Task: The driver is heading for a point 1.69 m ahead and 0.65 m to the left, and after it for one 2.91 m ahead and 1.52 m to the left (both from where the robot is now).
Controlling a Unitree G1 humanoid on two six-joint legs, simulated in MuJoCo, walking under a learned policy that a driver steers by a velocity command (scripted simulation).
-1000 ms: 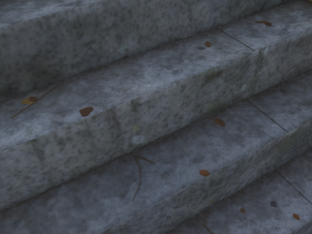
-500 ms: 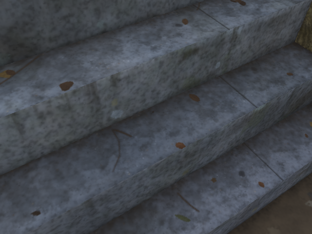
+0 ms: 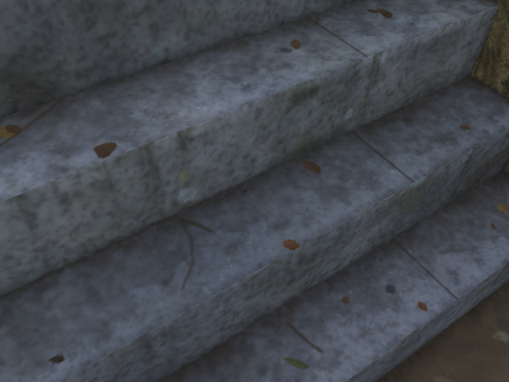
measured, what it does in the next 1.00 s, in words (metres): walks ahead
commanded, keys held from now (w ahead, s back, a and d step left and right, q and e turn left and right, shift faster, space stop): no key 0.16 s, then w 0.62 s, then no key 0.22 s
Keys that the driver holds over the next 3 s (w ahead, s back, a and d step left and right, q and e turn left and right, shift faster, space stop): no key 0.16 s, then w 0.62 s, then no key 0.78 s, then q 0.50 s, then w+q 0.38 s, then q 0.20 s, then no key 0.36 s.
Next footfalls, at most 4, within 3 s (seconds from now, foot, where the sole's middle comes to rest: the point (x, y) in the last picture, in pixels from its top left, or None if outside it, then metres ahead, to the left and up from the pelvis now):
1.04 left None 0.38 0.15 -0.56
1.64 right None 0.22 -0.14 -0.78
2.16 left None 0.13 0.10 -0.78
2.54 right None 0.21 -0.08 -0.78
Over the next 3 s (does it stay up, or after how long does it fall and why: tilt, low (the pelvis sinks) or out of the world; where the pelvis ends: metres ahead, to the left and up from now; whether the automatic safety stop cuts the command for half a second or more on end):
stays up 0.06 -0.02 -0.01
